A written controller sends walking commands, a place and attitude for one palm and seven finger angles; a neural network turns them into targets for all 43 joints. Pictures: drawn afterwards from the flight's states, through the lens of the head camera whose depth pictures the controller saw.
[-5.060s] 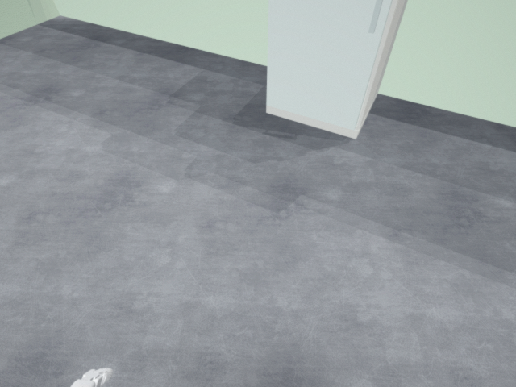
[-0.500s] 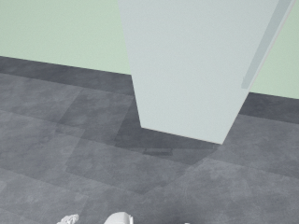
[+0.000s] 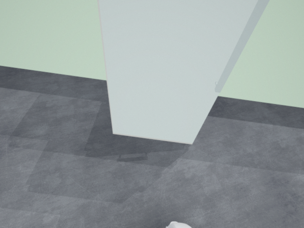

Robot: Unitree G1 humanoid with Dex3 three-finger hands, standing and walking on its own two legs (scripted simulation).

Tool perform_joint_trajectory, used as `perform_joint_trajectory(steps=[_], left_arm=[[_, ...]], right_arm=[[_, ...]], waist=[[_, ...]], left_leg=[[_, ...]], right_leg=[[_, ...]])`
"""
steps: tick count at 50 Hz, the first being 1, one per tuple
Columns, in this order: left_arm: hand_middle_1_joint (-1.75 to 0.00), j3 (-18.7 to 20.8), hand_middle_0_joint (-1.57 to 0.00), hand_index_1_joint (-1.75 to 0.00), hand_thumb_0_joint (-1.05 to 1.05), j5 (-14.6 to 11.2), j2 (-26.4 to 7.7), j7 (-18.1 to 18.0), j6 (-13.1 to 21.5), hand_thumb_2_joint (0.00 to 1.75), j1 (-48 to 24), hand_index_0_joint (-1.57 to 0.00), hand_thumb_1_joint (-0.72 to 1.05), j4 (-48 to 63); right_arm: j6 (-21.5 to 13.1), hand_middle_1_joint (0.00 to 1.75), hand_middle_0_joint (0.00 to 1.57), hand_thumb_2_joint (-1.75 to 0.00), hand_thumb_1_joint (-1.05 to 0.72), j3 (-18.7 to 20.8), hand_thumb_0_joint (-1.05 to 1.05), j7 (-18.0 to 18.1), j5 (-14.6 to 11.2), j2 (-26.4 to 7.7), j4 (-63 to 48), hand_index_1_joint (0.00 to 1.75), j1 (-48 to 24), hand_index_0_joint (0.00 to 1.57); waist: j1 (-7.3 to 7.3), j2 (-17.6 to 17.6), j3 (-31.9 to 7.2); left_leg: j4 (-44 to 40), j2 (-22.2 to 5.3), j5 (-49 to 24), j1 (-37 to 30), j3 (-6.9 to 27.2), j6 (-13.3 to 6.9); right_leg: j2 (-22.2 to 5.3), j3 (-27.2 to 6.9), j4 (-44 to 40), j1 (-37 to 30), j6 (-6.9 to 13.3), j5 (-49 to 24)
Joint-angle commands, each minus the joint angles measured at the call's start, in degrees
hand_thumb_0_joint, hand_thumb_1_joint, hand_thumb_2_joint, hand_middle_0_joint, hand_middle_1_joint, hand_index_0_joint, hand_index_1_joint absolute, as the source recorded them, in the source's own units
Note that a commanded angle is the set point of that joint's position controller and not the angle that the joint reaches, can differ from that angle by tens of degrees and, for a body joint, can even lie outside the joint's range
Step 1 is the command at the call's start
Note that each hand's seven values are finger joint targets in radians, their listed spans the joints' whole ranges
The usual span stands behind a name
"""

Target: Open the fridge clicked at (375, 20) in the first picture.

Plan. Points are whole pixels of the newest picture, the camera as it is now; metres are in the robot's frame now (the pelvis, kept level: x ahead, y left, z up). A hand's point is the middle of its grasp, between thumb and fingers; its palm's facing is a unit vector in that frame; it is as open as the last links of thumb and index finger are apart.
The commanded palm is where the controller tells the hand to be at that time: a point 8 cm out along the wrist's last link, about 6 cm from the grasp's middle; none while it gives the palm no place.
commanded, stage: take the last steps up to it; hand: right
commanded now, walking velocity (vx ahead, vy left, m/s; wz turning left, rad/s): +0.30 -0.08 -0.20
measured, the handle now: (238, 44) +0.75 -0.28 +0.13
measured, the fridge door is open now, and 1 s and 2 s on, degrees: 0 0 0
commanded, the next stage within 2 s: come to a stop and stand still in 1.02 s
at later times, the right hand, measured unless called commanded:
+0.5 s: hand out of the picture -0.08 -0.23 -0.18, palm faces +0.20 +0.96 -0.18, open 7.4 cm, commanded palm none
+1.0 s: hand (219, 178) +0.33 -0.24 -0.17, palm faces +0.06 +0.97 -0.22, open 7.4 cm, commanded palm none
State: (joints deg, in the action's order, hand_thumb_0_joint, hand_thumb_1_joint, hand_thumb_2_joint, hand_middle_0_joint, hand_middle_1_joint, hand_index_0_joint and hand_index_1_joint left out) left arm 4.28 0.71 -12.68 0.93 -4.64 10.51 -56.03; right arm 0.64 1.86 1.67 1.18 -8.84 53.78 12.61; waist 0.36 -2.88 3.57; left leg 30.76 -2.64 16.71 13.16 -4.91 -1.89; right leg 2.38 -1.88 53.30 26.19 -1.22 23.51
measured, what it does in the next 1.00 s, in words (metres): walks ahead: right foot, then left foot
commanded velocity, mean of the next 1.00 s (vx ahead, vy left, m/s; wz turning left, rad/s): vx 0.27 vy -0.01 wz -0.02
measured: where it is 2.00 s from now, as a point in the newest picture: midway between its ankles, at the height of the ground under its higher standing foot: outside the picture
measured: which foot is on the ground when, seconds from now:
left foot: down 0.00-0.44, up 0.46-0.90, down 0.92-1.00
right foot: up 0.00-0.42, down 0.44-0.92, up 0.94-1.00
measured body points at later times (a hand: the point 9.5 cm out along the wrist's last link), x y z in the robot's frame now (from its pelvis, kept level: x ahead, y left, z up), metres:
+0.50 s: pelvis +0.04 -0.06 +0.00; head +0.05 -0.08 +0.45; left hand +0.17 +0.16 -0.14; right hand -0.09 -0.28 -0.16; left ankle +0.00 +0.08 -0.71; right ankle +0.02 -0.17 -0.74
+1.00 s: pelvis +0.21 -0.05 -0.02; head +0.25 -0.04 +0.43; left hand +0.13 +0.16 -0.18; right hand +0.32 -0.29 -0.15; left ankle +0.29 +0.03 -0.74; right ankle +0.06 -0.16 -0.66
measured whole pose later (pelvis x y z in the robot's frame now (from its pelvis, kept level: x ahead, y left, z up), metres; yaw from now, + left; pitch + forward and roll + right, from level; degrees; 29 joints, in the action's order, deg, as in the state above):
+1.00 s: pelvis +0.21 -0.05 -0.02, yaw -4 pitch -2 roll +0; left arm 2.2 0.2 -7.8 -0.6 0.8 23.1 -67.0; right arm -4.0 2.9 0.0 0.9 -9.8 56.6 4.8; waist 2.5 -1.6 6.8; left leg 36.4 -1.8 13.1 21.6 -8.4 -4.1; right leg -2.9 3.2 62.1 12.2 0.4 28.6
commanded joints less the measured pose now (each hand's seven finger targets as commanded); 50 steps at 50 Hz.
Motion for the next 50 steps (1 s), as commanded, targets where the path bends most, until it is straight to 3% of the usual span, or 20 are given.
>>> perform_joint_trajectory(steps=[1,7,11,17,20,21,22,23,25,27,29,32,40,43,44,45,46,47,48,50], left_arm=[[-0.30,0.95,-0.20,-0.30,0.00,0.68,-3.97,-0.02,1.60,0.90,2.11,-0.20,0.90,2.32],[-0.30,0.42,-0.20,-0.30,0.00,1.08,-3.64,0.72,2.91,0.90,-4.43,-0.20,0.90,3.01],[-0.30,-0.34,-0.20,-0.30,0.00,0.82,-3.06,0.89,3.58,0.90,-5.68,-0.20,0.90,2.85],[-0.30,-1.28,-0.20,-0.30,0.00,0.25,-1.43,1.05,4.75,0.90,-4.59,-0.20,0.90,2.25],[-0.30,-1.42,-0.20,-0.30,0.00,0.16,-2.83,-0.02,6.18,0.90,4.36,-0.20,0.90,-1.46],[-0.30,-0.47,-0.20,-0.30,0.00,0.41,-6.54,-0.73,6.60,0.90,9.62,-0.20,0.90,-2.91],[-0.30,0.91,-0.20,-0.30,0.00,0.65,-11.86,-1.15,6.31,0.90,14.52,-0.20,0.90,-3.78],[-0.30,0.93,-0.20,-0.30,0.00,0.85,-12.48,-1.32,5.90,0.90,15.70,-0.20,0.90,-3.93],[-0.30,-0.57,-0.20,-0.30,0.00,0.62,-6.94,-1.98,6.45,0.90,11.34,-0.20,0.90,-3.55],[-0.30,-1.45,-0.20,-0.30,0.00,0.28,-3.85,-2.23,7.72,0.90,8.49,-0.20,0.90,-3.12],[-0.30,-1.22,-0.20,-0.30,0.00,0.23,-2.77,-2.49,8.62,0.90,9.89,-0.20,0.90,-3.37],[-0.30,-1.40,-0.20,-0.30,0.00,-0.02,-2.79,-2.71,9.18,0.90,11.78,-0.20,0.90,-4.39],[-0.30,-0.89,-0.20,-0.30,0.00,0.88,-3.87,-2.70,8.62,0.90,15.13,-0.20,0.90,-7.34],[-0.30,-0.81,-0.20,-0.30,0.00,0.80,-4.71,-2.70,8.26,0.90,14.40,-0.20,0.90,-7.81],[-0.30,-0.81,-0.20,-0.30,0.00,0.43,-4.84,-2.55,8.27,0.90,13.93,-0.20,0.90,-7.72],[-0.30,-1.01,-0.20,-0.30,0.00,-0.24,-3.33,-2.10,8.48,0.90,14.66,-0.20,0.90,-7.23],[-0.30,-1.36,-0.20,-0.30,0.00,-0.84,-0.14,-2.06,8.84,0.90,17.69,-0.20,0.90,-5.74],[-0.30,-1.11,-0.20,-0.30,0.00,-1.04,-1.90,-2.32,8.14,0.90,14.52,-0.20,0.90,-5.05],[-0.30,-0.88,-0.20,-0.30,0.00,-0.64,-0.88,-2.07,8.04,0.90,11.26,-0.20,0.90,-4.43],[-0.30,-1.19,-0.20,-0.30,0.00,0.23,0.55,-1.65,7.07,0.90,9.80,-0.20,0.90,-4.32]], right_arm=[[-1.96,0.30,0.20,-0.90,-0.90,2.37,0.00,0.28,-0.11,-10.51,-3.39,0.30,0.60,0.20],[-3.38,0.30,0.20,-0.90,-0.90,2.67,0.00,-0.29,0.31,-10.38,1.51,0.30,10.84,0.20],[-3.82,0.30,0.20,-0.90,-0.90,2.27,0.00,-0.72,0.58,-10.49,3.95,0.30,13.47,0.20],[-3.53,0.30,0.20,-0.90,-0.90,2.58,0.00,-0.86,0.81,-11.63,6.55,0.30,12.02,0.20],[-2.90,0.30,0.20,-0.90,-0.90,2.34,0.00,-1.04,-0.05,-9.89,7.59,0.30,9.64,0.20],[-2.64,0.30,0.20,-0.90,-0.90,1.72,0.00,-1.35,-0.24,-7.30,7.06,0.30,9.40,0.20],[-2.58,0.30,0.20,-0.90,-0.90,1.03,0.00,-1.78,-0.16,-4.22,5.07,0.30,7.54,0.20],[-2.48,0.30,0.20,-0.90,-0.90,1.13,0.00,-1.54,0.54,-4.96,3.21,0.30,3.96,0.20],[-2.30,0.30,0.20,-0.90,-0.90,1.59,0.00,-1.94,0.52,-5.59,4.26,0.30,1.55,0.20],[-2.45,0.30,0.20,-0.90,-0.90,1.57,0.00,-2.67,0.42,-5.05,6.31,0.30,4.69,0.20],[-2.01,0.30,0.20,-0.90,-0.90,1.63,0.00,-2.49,0.52,-4.14,6.80,0.30,5.94,0.20],[-1.62,0.30,0.20,-0.90,-0.90,1.69,0.00,-2.47,0.26,-4.44,5.57,0.30,3.13,0.20],[-1.64,0.30,0.20,-0.90,-0.90,1.38,0.00,-2.77,-0.09,-3.69,0.37,0.30,-8.61,0.20],[-2.45,0.30,0.20,-0.90,-0.90,1.86,0.00,-2.53,0.04,-5.18,1.85,0.30,-1.92,0.20],[-3.04,0.30,0.20,-0.90,-0.90,2.32,0.00,-2.33,0.25,-6.50,4.22,0.30,5.55,0.20],[-4.04,0.30,0.20,-0.90,-0.90,3.38,0.00,-1.79,0.56,-10.73,6.55,0.30,13.31,0.20],[-4.30,0.30,0.20,-0.90,-0.90,4.66,0.00,-1.36,0.14,-16.36,7.53,0.30,17.95,0.20],[-4.10,0.30,0.20,-0.90,-0.90,4.68,0.00,-1.00,-0.83,-16.28,6.99,0.30,16.03,0.20],[-3.80,0.30,0.20,-0.90,-0.90,4.04,0.00,-0.71,-0.64,-14.39,5.29,0.30,10.28,0.20],[-4.01,0.30,0.20,-0.90,-0.90,2.67,0.00,-0.30,-0.48,-9.75,3.57,0.30,2.88,0.20]], waist=[[0.16,11.18,-2.05],[-4.58,10.25,0.14],[-4.98,11.63,-0.11],[-3.65,13.00,-0.61],[0.75,6.64,-2.35],[3.10,-3.27,-3.92],[5.08,-13.77,-3.15],[5.74,-12.00,0.37],[3.54,-7.76,6.25],[0.65,-4.02,3.84],[-0.21,-3.03,1.93],[-0.43,-2.18,2.68],[1.42,-3.79,6.27],[-2.14,-1.26,2.12],[-5.46,0.02,-2.09],[-8.23,6.38,-8.65],[-7.34,18.31,-15.36],[-7.58,13.72,-15.15],[-6.26,9.39,-9.96],[-2.11,4.70,-3.60]], left_leg=[[-15.65,-13.45,-8.35,-3.16,10.13,-3.98],[-19.88,-16.53,2.84,-11.02,14.11,-4.91],[-20.79,-16.30,1.74,-12.10,13.04,-5.26],[-20.18,-16.05,3.94,-6.60,9.37,-5.52],[-11.62,-10.56,5.13,4.24,2.72,-1.88],[-1.37,-6.65,7.42,12.33,-1.24,0.56],[13.28,-1.39,14.48,21.78,-5.78,2.78],[21.75,-1.74,16.99,24.96,-1.99,1.91],[30.39,-4.76,8.49,26.73,2.39,1.36],[30.79,-5.53,1.61,23.08,2.34,2.20],[30.97,-4.81,-1.32,22.41,1.83,3.09],[28.95,-4.76,-2.95,24.05,2.06,3.50],[9.93,-2.84,-4.85,18.72,-0.45,1.35],[2.98,1.07,-4.89,4.72,-3.04,-0.55],[-0.47,2.14,-8.72,-5.34,-3.63,-1.02],[-1.60,-6.08,-14.86,-19.59,6.12,-4.33],[-7.63,-22.57,-27.42,-29.81,29.12,-12.21],[-11.66,-24.49,-23.83,-23.79,31.47,-14.96],[-13.39,-22.79,-16.27,-17.31,28.54,-14.75],[-15.22,-18.28,-14.54,-4.25,17.73,-11.08]], right_leg=[[-3.36,-0.11,12.76,4.57,-1.69,-4.09],[-6.33,2.12,3.67,8.44,-2.21,-3.86],[-6.55,3.65,-3.63,6.26,-1.53,-3.59],[-5.49,6.96,-17.36,-4.87,0.47,-1.90],[-4.13,10.03,-31.87,-24.96,0.58,-8.58],[-11.53,0.67,-34.82,-33.39,2.77,-3.08],[-23.13,-14.60,-41.33,-35.09,7.53,5.13],[-26.21,-19.12,-44.79,-29.78,10.60,11.11],[-23.03,-14.34,-45.81,-22.87,10.48,5.37],[-19.14,-6.12,-44.90,-22.74,9.28,-9.37],[-17.39,-1.62,-43.56,-24.55,9.40,-23.20],[-17.66,-0.40,-43.08,-25.81,10.55,-32.04],[-18.21,2.39,-40.42,-25.34,9.94,-34.33],[-17.27,4.18,-29.73,-23.65,8.44,-45.49],[-14.54,6.51,-20.76,-21.24,6.61,-45.84],[-10.92,8.62,-6.03,-11.42,4.25,-35.30],[-2.28,9.99,13.05,1.71,1.63,5.59],[-4.07,2.85,20.93,2.23,2.48,10.17],[-6.31,1.45,23.70,5.37,2.44,6.36],[-9.47,0.67,19.10,3.37,1.96,0.17]])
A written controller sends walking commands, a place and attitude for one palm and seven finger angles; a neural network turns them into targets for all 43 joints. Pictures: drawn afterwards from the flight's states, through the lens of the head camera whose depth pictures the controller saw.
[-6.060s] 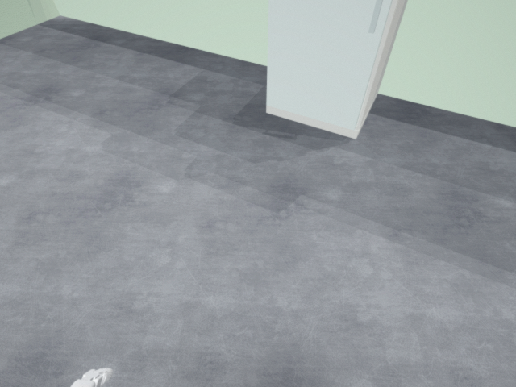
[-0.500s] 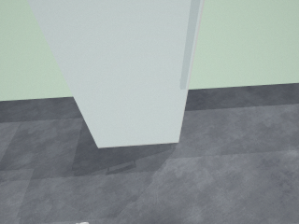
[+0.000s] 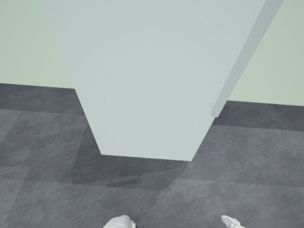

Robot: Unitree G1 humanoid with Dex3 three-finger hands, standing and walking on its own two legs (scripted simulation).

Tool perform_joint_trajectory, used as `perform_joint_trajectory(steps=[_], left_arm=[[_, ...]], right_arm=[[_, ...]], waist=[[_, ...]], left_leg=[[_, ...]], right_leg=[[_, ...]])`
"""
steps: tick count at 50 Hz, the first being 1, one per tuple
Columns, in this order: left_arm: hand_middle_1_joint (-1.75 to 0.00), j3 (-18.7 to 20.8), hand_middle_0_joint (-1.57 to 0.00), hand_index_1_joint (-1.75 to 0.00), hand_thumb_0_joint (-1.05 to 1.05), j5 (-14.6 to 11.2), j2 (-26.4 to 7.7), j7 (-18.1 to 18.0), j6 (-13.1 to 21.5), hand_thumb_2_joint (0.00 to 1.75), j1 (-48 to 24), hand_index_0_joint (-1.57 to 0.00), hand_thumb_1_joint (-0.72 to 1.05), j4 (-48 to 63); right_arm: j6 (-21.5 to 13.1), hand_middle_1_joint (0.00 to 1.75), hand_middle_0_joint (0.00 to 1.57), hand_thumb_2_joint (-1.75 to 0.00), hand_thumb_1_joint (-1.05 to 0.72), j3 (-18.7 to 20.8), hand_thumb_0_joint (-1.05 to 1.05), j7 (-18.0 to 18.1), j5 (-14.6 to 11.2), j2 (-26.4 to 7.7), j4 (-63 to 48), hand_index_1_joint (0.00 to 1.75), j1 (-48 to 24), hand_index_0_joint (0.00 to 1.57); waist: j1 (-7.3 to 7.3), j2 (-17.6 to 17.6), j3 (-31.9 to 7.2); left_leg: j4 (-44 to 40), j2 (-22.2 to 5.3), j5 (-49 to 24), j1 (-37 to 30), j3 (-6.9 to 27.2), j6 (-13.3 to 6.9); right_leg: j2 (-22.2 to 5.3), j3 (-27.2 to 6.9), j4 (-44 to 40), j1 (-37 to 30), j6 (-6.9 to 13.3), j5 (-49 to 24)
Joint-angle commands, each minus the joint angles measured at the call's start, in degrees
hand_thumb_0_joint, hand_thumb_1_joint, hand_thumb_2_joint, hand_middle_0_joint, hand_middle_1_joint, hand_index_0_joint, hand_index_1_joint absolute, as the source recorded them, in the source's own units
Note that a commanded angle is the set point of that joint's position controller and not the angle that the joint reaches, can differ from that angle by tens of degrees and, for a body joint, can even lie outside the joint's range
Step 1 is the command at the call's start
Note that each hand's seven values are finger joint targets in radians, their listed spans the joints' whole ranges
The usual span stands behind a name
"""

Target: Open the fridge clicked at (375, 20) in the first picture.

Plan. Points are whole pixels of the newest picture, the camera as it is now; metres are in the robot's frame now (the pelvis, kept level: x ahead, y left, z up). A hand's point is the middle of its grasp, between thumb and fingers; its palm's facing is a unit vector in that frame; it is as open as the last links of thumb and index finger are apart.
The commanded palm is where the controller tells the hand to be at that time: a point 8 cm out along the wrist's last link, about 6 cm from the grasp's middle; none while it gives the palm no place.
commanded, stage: take the last steps up to it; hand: right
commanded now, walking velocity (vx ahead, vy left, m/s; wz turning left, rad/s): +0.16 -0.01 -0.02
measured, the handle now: (237, 62) +0.56 -0.19 +0.14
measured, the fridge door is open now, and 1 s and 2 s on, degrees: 0 0 0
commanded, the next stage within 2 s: come to a stop and stand still in 0.02 s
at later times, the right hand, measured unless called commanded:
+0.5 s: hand out of the picture +0.09 -0.20 -0.16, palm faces +0.04 +0.98 -0.22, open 7.4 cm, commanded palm none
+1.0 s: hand out of the picture +0.06 -0.15 -0.16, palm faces +0.04 +0.98 -0.20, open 7.3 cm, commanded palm none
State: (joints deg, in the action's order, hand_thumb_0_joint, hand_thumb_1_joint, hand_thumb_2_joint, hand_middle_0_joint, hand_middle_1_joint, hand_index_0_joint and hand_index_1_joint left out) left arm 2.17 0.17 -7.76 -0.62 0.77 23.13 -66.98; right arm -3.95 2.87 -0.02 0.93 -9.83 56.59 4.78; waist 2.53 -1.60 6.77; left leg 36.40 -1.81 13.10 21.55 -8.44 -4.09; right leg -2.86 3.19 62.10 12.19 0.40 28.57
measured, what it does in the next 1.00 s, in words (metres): steps on the spot: right foot, then left foot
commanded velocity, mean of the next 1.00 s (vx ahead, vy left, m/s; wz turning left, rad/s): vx -0.07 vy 0.02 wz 0.00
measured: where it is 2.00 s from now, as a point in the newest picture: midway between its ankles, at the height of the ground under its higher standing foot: outside the picture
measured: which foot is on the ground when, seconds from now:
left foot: down 0.00-0.34, up 0.36-0.58, down 0.60-1.00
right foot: up 0.00-0.26, down 0.28-0.62, up 0.64-0.88, down 0.90-1.00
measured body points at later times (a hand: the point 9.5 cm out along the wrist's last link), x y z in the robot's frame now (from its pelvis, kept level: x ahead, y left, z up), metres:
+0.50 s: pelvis +0.07 -0.01 +0.02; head +0.11 -0.01 +0.46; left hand +0.17 +0.21 -0.13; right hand +0.09 -0.25 -0.14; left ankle +0.04 +0.10 -0.69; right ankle +0.14 -0.14 -0.72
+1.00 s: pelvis +0.02 +0.04 +0.02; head +0.03 +0.03 +0.47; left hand +0.02 +0.26 -0.14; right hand +0.06 -0.20 -0.14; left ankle +0.05 +0.12 -0.72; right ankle +0.00 -0.10 -0.72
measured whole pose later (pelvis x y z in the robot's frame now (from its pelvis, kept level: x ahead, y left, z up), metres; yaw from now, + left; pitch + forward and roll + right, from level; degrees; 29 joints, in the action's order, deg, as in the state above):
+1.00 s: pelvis +0.02 +0.04 +0.02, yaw +1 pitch -1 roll +0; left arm 0.9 0.4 -8.2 -1.7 -1.2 14.5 -65.6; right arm 0.3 1.7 1.9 0.4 -9.9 62.7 11.5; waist -0.7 1.0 2.8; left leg 25.4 0.6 11.3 12.8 -6.4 -3.0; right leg -2.1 1.9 25.3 7.7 -1.4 16.1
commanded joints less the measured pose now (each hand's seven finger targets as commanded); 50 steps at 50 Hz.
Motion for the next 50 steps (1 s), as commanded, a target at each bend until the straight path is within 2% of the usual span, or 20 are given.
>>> perform_joint_trajectory(steps=[1,4,6,8,12,14,17,22,26,28,29,30,31,32,35,41,43,45,48,50], left_arm=[[-0.30,0.64,-0.20,-0.30,0.00,1.08,-3.38,-0.02,1.05,0.90,-1.40,-0.20,0.90,6.00],[-0.30,0.20,-0.20,-0.30,0.00,1.10,-1.27,0.25,-0.07,0.90,1.18,-0.20,0.90,5.20],[-0.30,0.05,-0.20,-0.30,0.00,1.09,-0.91,0.43,0.05,0.90,-0.96,-0.20,0.90,5.87],[-0.30,-0.45,-0.20,-0.30,0.00,0.75,-0.84,0.17,0.40,0.90,-3.56,-0.20,0.90,6.32],[-0.30,-0.70,-0.20,-0.30,0.00,0.32,-3.65,-0.46,0.54,0.90,-3.48,-0.20,0.90,4.61],[-0.30,0.04,-0.20,-0.30,0.00,0.43,-8.27,-0.92,0.70,0.90,-5.69,-0.20,0.90,6.10],[-0.30,0.48,-0.20,-0.30,0.00,0.27,-10.07,-1.77,-0.21,0.90,-10.20,-0.20,0.90,7.51],[-0.30,2.56,-0.20,-0.30,0.00,0.91,-12.68,-2.44,-1.32,0.90,-11.04,-0.20,0.90,9.65],[-0.30,3.47,-0.20,-0.30,0.00,1.11,-12.87,-1.86,-1.81,0.90,-13.62,-0.20,0.90,11.17],[-0.30,3.39,-0.20,-0.30,0.00,0.77,-11.82,-1.36,-1.99,0.90,-15.09,-0.20,0.90,11.74],[-0.30,3.24,-0.20,-0.30,0.00,0.37,-9.85,-1.04,-2.20,0.90,-15.06,-0.20,0.90,11.97],[-0.30,2.62,-0.20,-0.30,0.00,-0.07,-6.14,-0.56,-2.51,0.90,-14.41,-0.20,0.90,12.80],[-0.30,2.18,-0.20,-0.30,0.00,0.07,-5.17,-0.06,-3.11,0.90,-16.61,-0.20,0.90,13.93],[-0.30,2.28,-0.20,-0.30,0.00,0.40,-5.45,-0.09,-3.96,0.90,-17.63,-0.20,0.90,13.85],[-0.30,2.14,-0.20,-0.30,0.00,0.56,-5.40,0.03,-3.72,0.90,-13.74,-0.20,0.90,10.49],[-0.30,0.51,-0.20,-0.30,0.00,0.16,-4.31,-0.77,-2.01,0.90,-11.47,-0.20,0.90,8.46],[-0.30,-0.01,-0.20,-0.30,0.00,0.20,-3.99,-1.15,-1.36,0.90,-7.65,-0.20,0.90,6.23],[-0.30,-0.37,-0.20,-0.30,0.00,0.53,-6.27,-1.48,-0.36,0.90,-6.28,-0.20,0.90,4.74],[-0.30,-0.83,-0.20,-0.30,0.00,0.46,-6.34,-1.54,-0.17,0.90,-8.21,-0.20,0.90,3.87],[-0.30,-0.97,-0.20,-0.30,0.00,0.57,-6.01,-1.54,-0.37,0.90,-8.16,-0.20,0.90,3.58]], right_arm=[[0.33,0.30,0.20,-0.90,-0.90,1.19,0.00,1.49,0.02,-7.03,0.65,0.30,9.09,0.20],[0.31,0.30,0.20,-0.90,-0.90,0.67,0.00,1.40,0.30,-6.21,1.18,0.30,8.02,0.20],[0.47,0.30,0.20,-0.90,-0.90,0.91,0.00,1.18,0.29,-6.05,1.66,0.30,9.11,0.20],[0.68,0.30,0.20,-0.90,-0.90,0.63,0.00,1.35,0.30,-6.08,2.33,0.30,9.48,0.20],[2.13,0.30,0.20,-0.90,-0.90,-0.25,0.00,1.80,-0.33,-5.32,3.53,0.30,9.05,0.20],[3.30,0.30,0.20,-0.90,-0.90,-0.43,0.00,2.39,-0.51,-3.88,3.43,0.30,12.61,0.20],[4.96,0.30,0.20,-0.90,-0.90,-0.38,0.00,2.23,-0.47,-4.78,3.59,0.30,13.73,0.20],[5.67,0.30,0.20,-0.90,-0.90,0.57,0.00,1.95,0.04,-5.07,1.93,0.30,13.67,0.20],[5.68,0.30,0.20,-0.90,-0.90,0.83,0.00,1.93,-0.15,-3.44,0.44,0.30,14.66,0.20],[5.07,0.30,0.20,-0.90,-0.90,0.85,0.00,1.85,0.08,-3.35,1.36,0.30,18.19,0.20],[4.82,0.30,0.20,-0.90,-0.90,0.94,0.00,1.96,0.53,-5.00,1.39,0.30,19.03,0.20],[4.51,0.30,0.20,-0.90,-0.90,1.21,0.00,2.16,1.04,-9.21,0.58,0.30,16.41,0.20],[4.60,0.30,0.20,-0.90,-0.90,1.25,0.00,1.95,0.81,-11.42,-0.95,0.30,13.27,0.20],[4.39,0.30,0.20,-0.90,-0.90,1.41,0.00,2.06,0.91,-10.87,-1.57,0.30,11.43,0.20],[4.14,0.30,0.20,-0.90,-0.90,0.61,0.00,1.97,0.80,-8.10,-1.62,0.30,7.03,0.20],[3.33,0.30,0.20,-0.90,-0.90,0.58,0.00,2.14,0.25,-8.57,1.36,0.30,12.31,0.20],[3.10,0.30,0.20,-0.90,-0.90,0.38,0.00,2.28,-0.35,-7.90,2.35,0.30,11.04,0.20],[3.06,0.30,0.20,-0.90,-0.90,-0.24,0.00,2.07,-0.91,-5.94,2.83,0.30,10.83,0.20],[3.74,0.30,0.20,-0.90,-0.90,-0.61,0.00,1.94,-0.76,-5.93,4.09,0.30,9.18,0.20],[3.91,0.30,0.20,-0.90,-0.90,-0.87,0.00,1.80,-0.70,-5.68,5.40,0.30,10.01,0.20]], waist=[[-2.78,4.38,-6.34],[-0.44,7.80,-6.74],[-1.38,8.14,-6.37],[-1.99,8.04,-6.45],[-1.04,5.36,-7.87],[-2.71,-3.54,-6.40],[-3.50,-13.73,-4.07],[-2.13,-7.18,-10.48],[-2.62,-8.36,-13.35],[-4.41,-5.91,-12.90],[-4.69,0.33,-11.06],[-3.21,12.42,-7.20],[-3.81,14.98,-5.20],[-4.32,16.48,-3.70],[-1.64,10.10,-0.74],[-4.09,8.35,-7.70],[-2.66,6.93,-9.14],[-3.24,0.38,-9.98],[-4.01,-6.31,-7.12],[-4.41,-4.47,-4.54]], left_leg=[[-21.56,-17.22,-13.02,-8.49,17.25,-7.44],[-22.50,-13.51,-14.46,-3.29,10.87,-6.14],[-22.81,-12.23,-12.25,-5.09,10.56,-6.04],[-20.48,-12.09,-20.80,-6.65,10.53,-5.73],[-13.18,-7.69,-17.21,-5.38,7.39,-0.37],[-10.70,-3.72,-5.51,-5.62,6.32,3.49],[-2.59,-1.73,7.63,-8.30,3.91,5.23],[13.87,-0.73,18.72,1.61,7.18,5.23],[8.47,-0.93,15.22,-1.98,6.60,5.37],[-5.61,-0.59,3.94,-10.23,5.08,5.46],[-14.62,-2.11,-2.11,-12.45,7.21,5.41],[-19.91,-12.05,-3.26,-10.83,19.49,1.92],[-23.74,-18.54,-0.01,-2.66,23.21,-3.38],[-25.58,-17.84,6.19,3.14,23.75,-4.88],[-22.27,-12.86,-1.35,1.57,17.91,-4.90],[-16.70,-12.29,-19.27,-13.23,16.86,-5.76],[-14.98,-10.92,-19.01,-13.40,15.97,-3.09],[-14.12,-6.29,-15.10,-11.18,12.17,1.33],[-15.22,-4.38,-7.97,-15.19,9.25,3.28],[-17.09,-4.28,-4.27,-15.26,9.86,3.13]], right_leg=[[-4.48,-3.54,6.42,14.51,-0.19,-5.86],[-3.86,-0.21,-6.01,9.01,-1.78,-7.14],[-2.76,1.40,-12.89,8.94,-2.22,-9.18],[-1.92,1.01,-19.35,6.82,-2.84,-10.73],[-2.60,-0.94,-37.10,-6.23,-2.81,-28.99],[-10.37,-6.26,-38.63,-4.90,1.08,-45.71],[-14.23,-10.52,-45.06,0.91,5.58,-45.92],[-17.58,-10.71,-40.09,-9.53,11.04,-59.39],[-15.82,-8.08,-39.32,-6.91,9.56,-50.26],[-12.36,-6.21,-36.65,-0.52,6.37,-37.00],[-8.22,-4.37,-33.29,3.40,3.38,-25.62],[-1.74,0.38,-27.55,10.37,-0.65,-10.26],[0.77,-0.12,-21.28,8.99,-1.73,-0.87],[0.36,-2.66,-14.73,7.68,-1.15,1.10],[0.26,-3.58,-7.42,9.33,-0.67,-4.26],[0.44,-1.47,-27.09,4.84,-1.94,-5.09],[0.03,-2.01,-38.28,-1.53,-1.76,-13.21],[-5.07,-6.38,-41.16,-6.61,0.17,-26.86],[-6.34,-7.43,-44.07,-0.07,0.73,-22.89],[-5.23,-7.21,-46.02,2.26,0.45,-15.31]])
